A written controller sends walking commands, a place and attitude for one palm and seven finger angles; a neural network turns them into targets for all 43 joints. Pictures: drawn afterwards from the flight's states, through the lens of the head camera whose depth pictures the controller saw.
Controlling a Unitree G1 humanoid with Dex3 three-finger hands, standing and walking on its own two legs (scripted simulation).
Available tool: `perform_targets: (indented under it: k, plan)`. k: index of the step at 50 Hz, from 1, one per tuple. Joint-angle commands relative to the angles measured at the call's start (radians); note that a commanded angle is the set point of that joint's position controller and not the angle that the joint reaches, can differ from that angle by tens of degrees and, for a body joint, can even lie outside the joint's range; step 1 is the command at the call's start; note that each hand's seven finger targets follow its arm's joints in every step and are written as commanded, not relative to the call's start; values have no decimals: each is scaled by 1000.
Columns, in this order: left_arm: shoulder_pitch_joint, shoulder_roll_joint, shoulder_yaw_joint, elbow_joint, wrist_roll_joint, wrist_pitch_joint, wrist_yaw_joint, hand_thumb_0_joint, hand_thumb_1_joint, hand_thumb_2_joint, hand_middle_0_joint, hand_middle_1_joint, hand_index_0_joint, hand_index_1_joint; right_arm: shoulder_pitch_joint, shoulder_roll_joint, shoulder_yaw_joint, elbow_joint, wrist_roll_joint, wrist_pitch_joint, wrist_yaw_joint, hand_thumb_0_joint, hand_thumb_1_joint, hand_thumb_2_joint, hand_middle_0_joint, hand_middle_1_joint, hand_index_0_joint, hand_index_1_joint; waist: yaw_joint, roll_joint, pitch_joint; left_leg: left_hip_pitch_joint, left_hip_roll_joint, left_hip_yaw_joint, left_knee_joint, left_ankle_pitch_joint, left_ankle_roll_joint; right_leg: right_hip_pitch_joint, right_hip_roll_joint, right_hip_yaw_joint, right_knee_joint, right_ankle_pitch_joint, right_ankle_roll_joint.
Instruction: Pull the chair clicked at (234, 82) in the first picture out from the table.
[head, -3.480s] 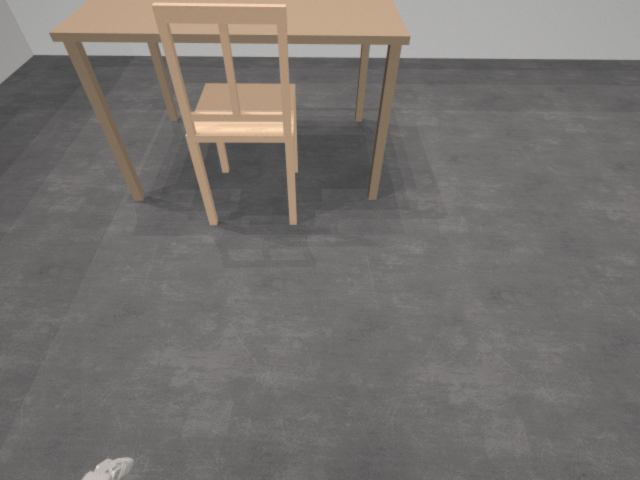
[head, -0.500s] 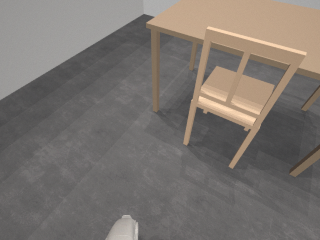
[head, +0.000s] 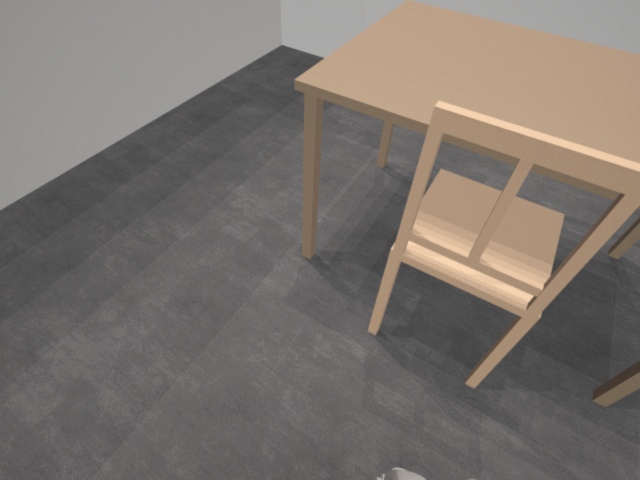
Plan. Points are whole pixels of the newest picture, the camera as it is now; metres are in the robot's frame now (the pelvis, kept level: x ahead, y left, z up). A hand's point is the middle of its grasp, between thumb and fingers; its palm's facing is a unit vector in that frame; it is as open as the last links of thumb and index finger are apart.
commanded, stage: turn to face it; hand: left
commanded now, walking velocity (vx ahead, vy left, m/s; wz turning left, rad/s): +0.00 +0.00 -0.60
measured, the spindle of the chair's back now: (497, 214) +0.66 -0.31 -0.08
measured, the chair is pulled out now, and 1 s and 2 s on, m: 0.00 0.00 0.00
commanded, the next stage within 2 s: take the last steps up to it in 0.64 s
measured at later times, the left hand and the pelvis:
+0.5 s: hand out of the picture +0.14 +0.11 -0.15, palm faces -0.20 -0.95 -0.24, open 7.3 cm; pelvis +0.03 -0.06 +0.00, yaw -15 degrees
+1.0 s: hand (237, 470) +0.16 +0.13 -0.17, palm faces -0.38 -0.90 -0.19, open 7.3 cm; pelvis +0.05 -0.03 +0.01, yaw -24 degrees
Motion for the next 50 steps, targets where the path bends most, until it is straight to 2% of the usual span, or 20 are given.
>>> perform_targets:
  k: [1, 5, 7, 8, 9, 10, 13, 16, 20, 25, 30, 33, 34, 35, 36, 37, 39, 41, 45, 50]
  plan:
    - [9, 56, 12, -71, 0, -1, -7, 0, 900, 900, -200, -300, -200, -300, 79, -157, -49, -32, -2, 11, 0, 0, -900, -900, 200, 300, 200, 300, -47, 174, 15, 17, 320, -114, -128, 403, 88, 41, -3, -26, -140, -17, -2]
    - [-7, 72, 16, -112, 0, -10, -14, 0, 900, 900, -200, -300, -200, -300, 68, -199, -67, -41, -6, 27, 5, 0, -900, -900, 200, 300, 200, 300, -44, 188, -22, 66, 356, -99, -43, 324, 61, 108, 21, -42, -275, -50, -22]
    - [56, 96, 21, -105, 3, -22, -15, 0, 900, 900, -200, -300, -200, -300, 58, -206, -71, -51, -3, 33, 10, 0, -900, -900, 200, 300, 200, 300, -5, 123, -50, 20, 318, -44, 103, 268, 0, 241, 48, -61, -443, 85, -37]
    - [116, 163, 31, -91, 9, -38, -11, 0, 900, 900, -200, -300, -200, -300, 69, -182, -67, -60, 5, 36, 16, 0, -900, -900, 200, 300, 200, 300, 22, -40, -85, -83, 253, 8, 310, 135, -61, 374, -27, 58, -574, 281, -70]
    - [155, 284, 52, -86, 13, -54, 2, 0, 900, 900, -200, -300, -200, -300, 59, -103, -46, -106, 9, 35, 21, 0, -900, -900, 200, 300, 200, 300, 39, -342, -114, -367, 89, 1, 576, -357, -124, 510, -285, 452, -643, 695, -196]
    - [191, 293, 50, -81, -7, -47, 14, 0, 900, 900, -200, -300, -200, -300, 18, -123, -43, -127, 14, 48, 8, 0, -900, -900, 200, 300, 200, 300, 57, -251, -151, -373, 61, -173, 684, -428, -126, 483, -321, 444, -646, 809, -291]
    - [18, 218, 38, -125, -11, -42, 24, 0, 900, 900, -200, -300, -200, -300, 23, -133, -46, -92, 11, 60, 11, 0, -900, -900, 200, 300, 200, 300, -10, -119, -100, -408, 92, -261, 774, -220, -128, 393, -195, 332, -679, 481, -261]
    - [-51, 193, 28, -145, -10, -47, 19, 0, 900, 900, -200, -300, -200, -300, 101, -130, -45, -54, 4, 68, 15, 0, -900, -900, 200, 300, 200, 300, -53, -66, -111, -332, 75, -260, 696, -116, -136, 333, -121, 236, -705, 374, -220]
    - [7, 197, 27, -116, -11, -50, 13, 0, 900, 900, -200, -300, -200, -300, 78, -131, -39, -52, 4, 69, 7, 0, -900, -900, 200, 300, 200, 300, -24, -60, -114, -356, 51, -268, 588, -138, -143, 420, -122, 284, -704, 437, -238]
    - [15, 206, 30, -102, -6, -40, 8, 0, 900, 900, -200, -300, -200, -300, 49, -131, -34, -60, 8, 69, 1, 0, -900, -900, 200, 300, 200, 300, -9, -77, -83, -310, 29, -269, 465, -173, -131, 402, -116, 342, -726, 364, -259]
    - [-25, 215, 35, -105, 1, -33, 12, 0, 900, 900, -200, -300, -200, -300, 82, -122, -28, -56, 17, 57, -4, 0, -900, -900, 200, 300, 200, 300, -25, -84, -90, -191, 7, -267, 282, -200, -106, 357, -116, 393, -715, 344, -271]
    - [-66, 201, 32, -106, -11, -24, 11, 0, 900, 900, -200, -300, -200, -300, 189, -113, -23, -18, 19, 43, -11, 0, -900, -900, 200, 300, 200, 300, -73, -68, -91, 14, -5, -246, 0, -9, -91, 252, -54, 357, -647, 264, -199]
    - [-63, 171, 24, -109, -18, -23, 7, 0, 900, 900, -200, -300, -200, -300, 207, -139, -25, -12, 17, 34, -15, 0, -900, -900, 200, 300, 200, 300, -79, 9, -87, 96, 49, -285, -90, 28, -74, 186, 7, 306, -582, 206, -156]
    - [-42, 121, 17, -117, -25, -20, 0, 0, 900, 900, -200, -300, -200, -300, 194, -208, -35, -27, 5, 29, -15, 0, -900, -900, 200, 300, 200, 300, -68, 227, -64, 123, 238, -513, -190, 51, -7, 46, 122, 195, -426, 22, -100]
    - [-50, 122, 13, -125, -19, -18, -2, 0, 900, 900, -200, -300, -200, -300, 151, -237, -38, -60, 4, 37, -15, 0, -900, -900, 200, 300, 200, 300, -53, 322, 0, 15, 367, -617, -246, 90, 74, 11, 148, 92, -247, -195, -65]
    - [-45, 136, 19, -118, -13, -17, -4, 0, 900, 900, -200, -300, -200, -300, 108, -230, -28, -79, -4, 38, -14, 0, -900, -900, 200, 300, 200, 300, -41, 240, 11, -92, 371, -593, -254, 42, 120, 62, 117, 123, -124, -192, -60]
    - [-18, 142, 27, -74, 3, -6, -13, 0, 900, 900, -200, -300, -200, -300, 72, -165, -8, -65, -6, 28, -21, 0, -900, -900, 200, 300, 200, 300, -20, 193, 27, -72, 262, -464, -263, -6, 77, 34, 114, 118, 13, -112, -50]
    - [-11, 124, 19, -61, 7, -16, -25, 0, 900, 900, -200, -300, -200, -300, 113, -157, -8, -56, -2, 15, -19, 0, -900, -900, 200, 300, 200, 300, -33, 130, 9, 2, 227, -415, -263, -37, 66, -29, 104, 92, 70, -53, -47]
    - [-62, 99, 1, -66, 5, -37, -31, 0, 900, 900, -200, -300, -200, -300, 243, -160, -17, 1, -4, -11, -12, 0, -900, -900, 200, 300, 200, 300, -80, 145, -1, 163, 239, -401, -250, 79, 101, -101, 64, 61, -14, -37, -39]
    - [-126, 61, -19, -71, -1, -48, -32, 0, 900, 900, -200, -300, -200, -300, 315, -165, -27, 56, -11, -14, -5, 0, -900, -900, 200, 300, 200, 300, -105, 159, 23, 153, 253, -364, -240, 126, 114, 4, 45, 0, -246, -90, -52]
